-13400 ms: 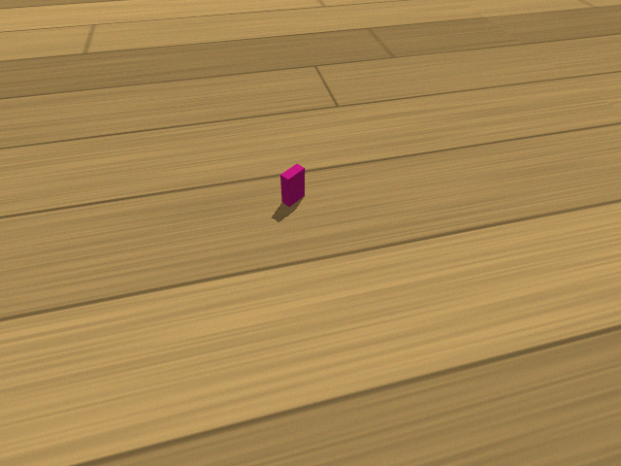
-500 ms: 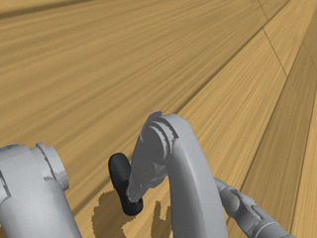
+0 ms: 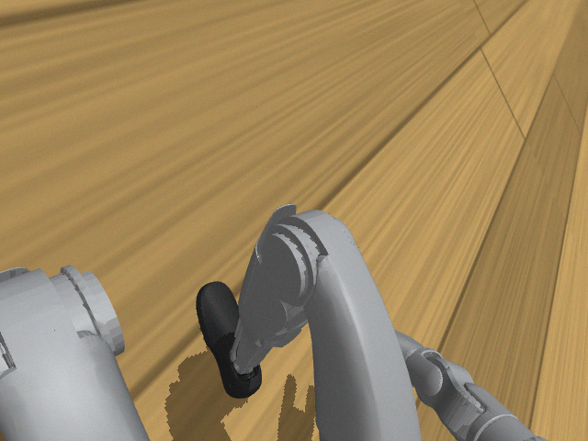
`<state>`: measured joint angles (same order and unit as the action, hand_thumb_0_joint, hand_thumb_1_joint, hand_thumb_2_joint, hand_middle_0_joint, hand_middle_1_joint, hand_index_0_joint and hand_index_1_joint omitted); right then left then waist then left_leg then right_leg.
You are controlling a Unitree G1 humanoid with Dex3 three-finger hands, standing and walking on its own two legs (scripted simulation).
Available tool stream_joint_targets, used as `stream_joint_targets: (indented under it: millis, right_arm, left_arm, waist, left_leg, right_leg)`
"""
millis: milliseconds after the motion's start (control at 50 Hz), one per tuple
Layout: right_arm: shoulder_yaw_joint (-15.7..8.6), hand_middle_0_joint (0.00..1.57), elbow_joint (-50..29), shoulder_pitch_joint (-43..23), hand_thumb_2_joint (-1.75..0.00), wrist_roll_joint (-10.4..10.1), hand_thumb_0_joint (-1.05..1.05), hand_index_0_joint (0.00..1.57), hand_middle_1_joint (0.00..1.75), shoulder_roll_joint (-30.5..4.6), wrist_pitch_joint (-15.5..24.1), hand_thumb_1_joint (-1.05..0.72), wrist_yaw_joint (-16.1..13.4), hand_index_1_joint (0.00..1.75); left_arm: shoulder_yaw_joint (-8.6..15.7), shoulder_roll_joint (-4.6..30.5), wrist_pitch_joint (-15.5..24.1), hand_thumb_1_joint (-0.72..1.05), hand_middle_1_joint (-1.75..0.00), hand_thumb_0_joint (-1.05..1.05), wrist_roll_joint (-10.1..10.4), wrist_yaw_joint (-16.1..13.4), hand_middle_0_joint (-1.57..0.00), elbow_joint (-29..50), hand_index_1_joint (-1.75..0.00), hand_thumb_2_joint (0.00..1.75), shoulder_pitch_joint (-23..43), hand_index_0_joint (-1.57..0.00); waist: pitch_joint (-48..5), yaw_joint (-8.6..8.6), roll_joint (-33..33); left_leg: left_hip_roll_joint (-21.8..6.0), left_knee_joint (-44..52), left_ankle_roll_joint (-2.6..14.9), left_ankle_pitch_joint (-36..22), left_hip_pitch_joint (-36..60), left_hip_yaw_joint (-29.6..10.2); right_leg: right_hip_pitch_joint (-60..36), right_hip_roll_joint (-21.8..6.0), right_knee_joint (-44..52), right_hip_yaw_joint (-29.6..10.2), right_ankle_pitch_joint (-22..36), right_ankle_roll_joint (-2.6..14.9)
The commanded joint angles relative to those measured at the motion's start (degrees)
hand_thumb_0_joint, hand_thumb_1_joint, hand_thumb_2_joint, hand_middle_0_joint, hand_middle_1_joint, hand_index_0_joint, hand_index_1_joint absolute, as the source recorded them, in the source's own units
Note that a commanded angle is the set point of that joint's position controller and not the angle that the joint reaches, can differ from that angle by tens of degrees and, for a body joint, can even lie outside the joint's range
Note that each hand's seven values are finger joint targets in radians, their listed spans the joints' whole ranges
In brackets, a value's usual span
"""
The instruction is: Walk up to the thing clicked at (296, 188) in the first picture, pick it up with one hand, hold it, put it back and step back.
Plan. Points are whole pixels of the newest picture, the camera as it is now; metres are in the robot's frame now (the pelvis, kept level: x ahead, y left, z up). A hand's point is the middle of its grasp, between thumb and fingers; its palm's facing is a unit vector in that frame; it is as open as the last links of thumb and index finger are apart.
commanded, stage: close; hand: left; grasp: from the side
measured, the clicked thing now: out of the picture +0.47 +0.27 -0.21
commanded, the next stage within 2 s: settle in 0.32 s
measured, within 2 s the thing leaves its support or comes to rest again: leaves its support in 0.76 s
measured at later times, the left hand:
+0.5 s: hand out of the picture +0.44 +0.28 -0.18, palm faces +0.37 -0.93 +0.00, open 8.9 cm
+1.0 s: hand out of the picture +0.43 +0.30 -0.11, palm faces +0.34 -0.94 -0.04, open 9.1 cm
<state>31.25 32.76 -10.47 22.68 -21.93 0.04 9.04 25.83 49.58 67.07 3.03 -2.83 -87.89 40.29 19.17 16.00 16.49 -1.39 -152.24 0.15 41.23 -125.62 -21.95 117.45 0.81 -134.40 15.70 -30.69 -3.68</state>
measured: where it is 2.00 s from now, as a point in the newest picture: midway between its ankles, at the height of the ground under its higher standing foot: (167, 407)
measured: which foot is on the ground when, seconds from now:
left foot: down 0.00-1.00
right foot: down 0.00-1.00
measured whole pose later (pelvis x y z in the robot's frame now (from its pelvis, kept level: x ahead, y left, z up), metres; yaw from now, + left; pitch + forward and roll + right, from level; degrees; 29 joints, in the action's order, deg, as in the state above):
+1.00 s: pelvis +0.01 +0.00 +0.01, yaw +2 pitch +17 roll -17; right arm 22.6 33.5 -4.5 18.0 -20.5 -1.8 9.4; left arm 24.0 41.5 54.3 2.5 -0.5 -66.3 35.6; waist 12.5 13.4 11.1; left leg -1.2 -148.7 0.4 40.6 -127.0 -18.2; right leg 119.3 -0.6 -133.5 13.3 -32.1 -2.8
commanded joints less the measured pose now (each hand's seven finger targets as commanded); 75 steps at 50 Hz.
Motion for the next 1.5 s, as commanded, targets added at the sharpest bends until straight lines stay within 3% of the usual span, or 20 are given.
stream_joint_targets:
  millis: [0,180,220,320,400,460,540,560,680,760,920,1080,1100,1200,1220,1280,1320,1360,1400,1480]
  right_arm:
    - [-6.9,0.2,-0.2,1.9,-0.9,-0.2,0.0,0.2,0.3,-20.8,-1.0,-0.89,-1.2,0.3]
    - [-7.4,0.2,-0.5,1.5,-0.9,-0.2,0.0,0.2,0.3,-21.1,-1.3,-0.89,-1.1,0.3]
    - [-7.3,0.2,-0.5,1.4,-0.9,-0.3,0.0,0.2,0.3,-21.0,-1.4,-0.89,-0.9,0.3]
    - [-7.0,0.2,-0.1,2.3,-0.9,-0.1,0.0,0.2,0.3,-20.7,-1.6,-0.89,-1.0,0.3]
    - [-6.7,0.2,-0.2,2.0,-0.9,-0.1,0.0,0.2,0.3,-20.2,-1.6,-0.89,-1.2,0.3]
    - [-6.9,0.2,-0.9,1.7,-0.91,-0.2,0.0,0.2,0.3,-20.6,-1.7,-0.92,-1.1,0.3]
    - [-7.4,0.2,-0.8,1.9,-0.91,-0.4,0.0,0.2,0.3,-20.9,-1.9,-0.92,-1.1,0.3]
    - [-7.6,0.2,-0.6,2.0,-0.91,-0.5,0.0,0.2,0.3,-20.7,-1.9,-0.92,-1.1,0.3]
    - [-9.0,0.2,-0.7,3.6,-0.91,-1.0,0.0,0.2,0.3,-20.1,-2.1,-0.92,-0.7,0.3]
    - [-11.0,0.2,-0.6,5.0,-0.91,-1.7,0.0,0.2,0.3,-19.3,-2.1,-0.93,-0.6,0.3]
    - [-15.9,0.2,-0.1,9.5,-0.9,-4.9,0.0,0.2,0.3,-18.2,-2.4,-0.92,-0.7,0.3]
    - [-21.1,0.2,-0.4,13.0,-0.9,-9.4,0.0,0.2,0.3,-16.1,-2.1,-0.91,-1.2,0.3]
    - [-21.5,0.2,-0.1,13.5,-0.9,-9.9,0.0,0.2,0.3,-15.6,-2.2,-0.91,-1.1,0.3]
    - [-24.2,0.2,-0.4,15.2,-0.9,-11.9,0.0,0.2,0.3,-14.4,-2.2,-0.91,-1.7,0.3]
    - [-24.6,0.2,0.3,15.9,-0.9,-12.4,0.0,0.2,0.3,-13.7,-2.4,-0.91,-1.8,0.3]
    - [-25.2,0.2,0.9,17.2,-0.9,-13.3,0.0,0.2,0.3,-12.6,-2.6,-0.9,-2.3,0.3]
    - [-26.8,0.2,0.7,17.5,-0.9,-13.7,0.0,0.2,0.3,-12.5,-2.5,-0.91,-2.7,0.3]
    - [-27.6,0.2,1.2,18.2,-0.9,-14.3,0.0,0.2,0.3,-12.2,-2.3,-0.91,-3.1,0.3]
    - [-27.7,0.2,2.1,19.1,-0.9,-14.8,0.0,0.2,0.3,-11.4,-2.4,-0.91,-3.4,0.3]
    - [-28.4,0.2,1.8,20.2,-0.9,-15.6,0.0,0.2,0.3,-10.3,-2.6,-0.91,-3.9,0.3]
  left_arm:
    - [-0.1,7.1,3.5,0.49,-0.95,0.0,-0.2,0.5,-0.96,7.4,-0.96,0.98,12.8,-0.95]
    - [-1.0,5.9,2.9,0.43,-1.04,0.0,-0.5,1.0,-1.04,8.2,-1.05,1.04,12.4,-1.03]
    - [-2.3,4.4,2.9,0.43,-1.07,0.0,-0.7,1.0,-1.07,8.0,-1.08,1.07,12.9,-1.06]
    - [-1.1,6.1,2.8,0.43,-1.1,0.0,-0.5,0.2,-1.1,8.0,-1.12,1.1,13.0,-1.09]
    - [-1.0,7.3,2.4,0.4,-1.14,0.0,-0.8,0.0,-1.11,8.0,-1.15,1.13,14.2,-1.11]
    - [-1.6,5.3,2.5,0.42,-1.22,0.0,-0.8,0.1,-1.18,8.0,-1.25,1.22,14.4,-1.16]
    - [-0.2,7.0,2.5,0.41,-1.26,0.0,-0.4,0.3,-1.22,10.8,-1.29,1.24,14.2,-1.2]
    - [-1.2,5.5,2.4,0.41,-1.26,0.0,-0.3,0.5,-1.22,11.9,-1.3,1.24,14.9,-1.2]
    - [2.2,8.9,1.5,0.35,-1.28,0.0,-0.5,-0.2,-1.24,20.9,-1.31,1.23,16.3,-1.22]
    - [2.5,8.4,-0.8,0.33,-1.28,0.0,-0.6,-0.1,-1.23,26.6,-1.31,1.23,15.5,-1.21]
    - [-1.5,1.0,-7.5,0.36,-1.34,0.0,0.2,2.2,-1.28,34.1,-1.36,1.25,10.4,-1.27]
    - [-3.5,-3.2,-14.5,0.35,-1.35,0.0,1.6,4.6,-1.28,42.5,-1.37,1.24,11.1,-1.27]
    - [-5.2,-6.4,-15.4,0.36,-1.37,0.0,1.8,5.3,-1.28,40.8,-1.38,1.25,9.1,-1.28]
    - [-3.8,-5.7,-18.2,0.35,-1.39,0.0,2.1,6.3,-1.32,46.7,-1.41,1.25,11.7,-1.31]
    - [-4.6,-7.6,-19.0,0.34,-1.41,0.0,2.4,6.8,-1.32,45.5,-1.42,1.27,10.8,-1.32]
    - [-3.7,-7.3,-20.4,0.36,-1.39,0.0,2.7,7.4,-1.31,45.7,-1.4,1.25,10.7,-1.31]
    - [-3.6,-6.8,-20.5,0.32,-1.4,0.0,3.1,7.9,-1.31,51.5,-1.41,1.26,14.4,-1.3]
    - [-5.3,-9.4,-21.5,0.31,-1.4,0.0,3.7,8.9,-1.32,51.2,-1.41,1.25,14.4,-1.31]
    - [-2.7,-7.8,-22.2,0.31,-1.39,0.0,3.8,9.1,-1.3,48.9,-1.41,1.25,12.1,-1.3]
    - [-3.0,-10.0,-23.3,0.3,-1.4,0.0,4.7,10.6,-1.3,49.2,-1.41,1.25,11.6,-1.3]
  waist:
    - [-31.6,8.12,-31.3]
    - [-30.5,7.98,-32.6]
    - [-30.4,8.63,-32.4]
    - [-32.5,8.18,-32.2]
    - [-31.3,8.29,-31.5]
    - [-30.4,8.72,-32.4]
    - [-32.7,7.75,-34.8]
    - [-32.4,7.95,-35.1]
    - [-37.0,5.96,-38.4]
    - [-40.6,4.29,-39.7]
    - [-45.0,1.87,-39.5]
    - [-47.3,-1.31,-36.6]
    - [-45.6,-1.15,-36.1]
    - [-50.3,-3.18,-35.4]
    - [-49.7,-3.17,-34.5]
    - [-51.5,-4.06,-33.4]
    - [-54.7,-4.72,-34.0]
    - [-55.6,-4.47,-33.3]
    - [-56.5,-5.48,-32.1]
    - [-59.8,-5.7,-30.3]
  left_leg:
    - [-2.5,20.2,-1.44,-6.2,20.5,4.6]
    - [-2.8,21.4,-1.95,-5.7,21.9,3.9]
    - [-2.7,21.8,-2.11,-5.6,21.8,3.5]
    - [-2.5,20.5,-1.86,-8.9,22.1,4.3]
    - [-2.4,20.1,-1.29,-7.0,20.1,5.0]
    - [-2.7,21.5,-1.86,-5.9,21.7,3.8]
    - [-2.8,21.7,-2.29,-7.6,23.8,3.8]
    - [-2.8,21.8,-2.35,-8.1,24.1,3.8]
    - [-2.8,22.2,-2.46,-10.0,25.9,4.9]
    - [-2.3,22.8,-2.09,-8.8,25.2,6.7]
    - [-1.7,25.1,-2.06,-10.3,25.3,8.2]
    - [-0.6,28.1,-0.63,-3.0,20.6,10.3]
    - [-0.5,29.4,-0.79,-2.4,20.9,9.9]
    - [0.1,30.3,-0.24,-2.1,21.3,11.8]
    - [0.3,30.8,-0.17,-1.4,20.6,12.1]
    - [0.7,31.2,0.1,-1.7,20.4,13.2]
    - [0.8,31.6,0.22,-1.6,21.4,14.0]
    - [1.1,31.4,0.37,-2.8,21.4,14.9]
    - [1.2,31.4,0.33,-5.1,21.7,15.5]
    - [1.4,31.7,0.57,-7.6,22.4,16.4]
  right_leg:
    - [-15.9,3.2,8.5,5.0,6.4,3.36]
    - [-14.4,3.0,8.1,5.3,5.7,3.47]
    - [-14.1,2.8,7.9,5.7,5.7,3.45]
    - [-16.5,3.1,8.1,5.1,8.2,3.44]
    - [-16.3,3.3,8.9,4.6,6.8,3.49]
    - [-14.6,2.9,8.4,5.2,5.6,3.5]
    - [-14.7,2.9,7.6,5.1,6.9,3.59]
    - [-14.5,2.7,7.5,5.1,7.2,3.56]
    - [-15.3,2.5,7.2,3.9,8.0,3.95]
    - [-16.4,2.5,8.2,2.7,7.5,4.18]
    - [-14.4,1.8,8.4,1.2,8.5,4.77]
    - [-10.4,0.9,10.3,-1.2,2.9,5.27]
    - [-8.8,0.6,10.1,-1.1,2.5,5.27]
    - [-9.2,0.2,11.5,-3.2,1.4,5.57]
    - [-8.4,0.0,11.7,-3.4,0.7,5.57]
    - [-9.3,-0.3,12.6,-4.5,0.4,5.59]
    - [-10.3,-0.2,13.2,-5.2,-0.3,5.69]
    - [-10.4,-0.3,13.5,-5.8,0.5,5.75]
    - [-11.0,-0.6,13.6,-6.5,1.7,5.73]
    - [-13.7,-1.0,14.5,-7.3,3.6,5.57]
